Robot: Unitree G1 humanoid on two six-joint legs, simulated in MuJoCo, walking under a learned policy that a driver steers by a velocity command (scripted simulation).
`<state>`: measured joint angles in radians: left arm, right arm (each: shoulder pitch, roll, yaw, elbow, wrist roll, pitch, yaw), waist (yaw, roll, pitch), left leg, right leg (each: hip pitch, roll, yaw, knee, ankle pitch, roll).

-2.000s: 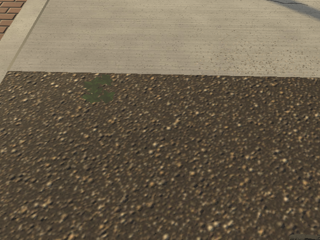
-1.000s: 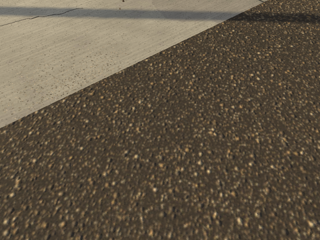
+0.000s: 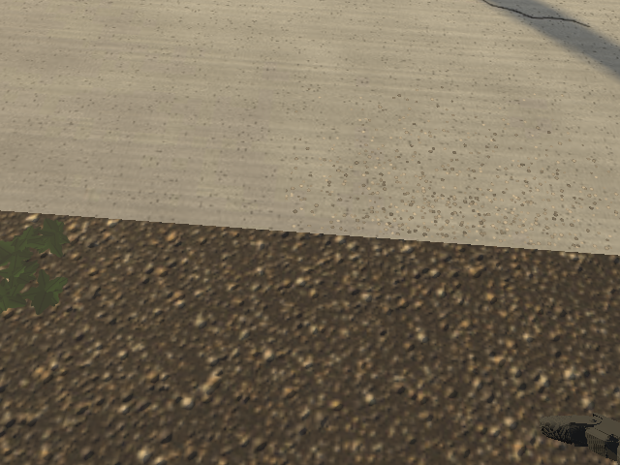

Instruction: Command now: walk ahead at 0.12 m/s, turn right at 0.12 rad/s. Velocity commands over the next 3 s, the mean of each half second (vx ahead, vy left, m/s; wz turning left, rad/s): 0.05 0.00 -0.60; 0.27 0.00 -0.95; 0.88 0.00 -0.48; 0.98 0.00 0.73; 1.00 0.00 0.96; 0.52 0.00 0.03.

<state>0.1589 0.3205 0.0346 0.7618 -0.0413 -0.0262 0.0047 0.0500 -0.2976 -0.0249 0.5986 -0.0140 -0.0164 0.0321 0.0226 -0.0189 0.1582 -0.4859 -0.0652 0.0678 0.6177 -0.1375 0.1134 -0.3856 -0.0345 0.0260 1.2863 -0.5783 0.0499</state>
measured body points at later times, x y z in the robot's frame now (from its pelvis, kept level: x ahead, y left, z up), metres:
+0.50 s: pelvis +0.07 -0.08 +0.02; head +0.10 -0.13 +0.47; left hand +0.29 +0.15 -0.06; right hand +0.15 -0.41 -0.09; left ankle +0.11 +0.07 -0.64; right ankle +0.04 -0.16 -0.71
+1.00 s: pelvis +0.17 -0.12 +0.02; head +0.19 -0.12 +0.47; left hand +0.50 -0.09 -0.05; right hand +0.01 -0.39 -0.06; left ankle +0.23 -0.01 -0.71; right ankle +0.07 -0.20 -0.63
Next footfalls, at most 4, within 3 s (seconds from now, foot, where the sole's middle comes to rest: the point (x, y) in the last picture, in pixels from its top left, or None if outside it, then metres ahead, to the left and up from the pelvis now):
0.38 right None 0.08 -0.18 -0.75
0.86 left None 0.26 -0.04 -0.75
1.32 right None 0.24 -0.51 -0.75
1.78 left None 0.56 -0.85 -0.75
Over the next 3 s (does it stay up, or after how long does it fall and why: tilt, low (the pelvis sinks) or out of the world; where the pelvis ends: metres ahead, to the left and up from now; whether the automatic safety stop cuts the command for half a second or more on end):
stays up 1.23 -1.26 0.02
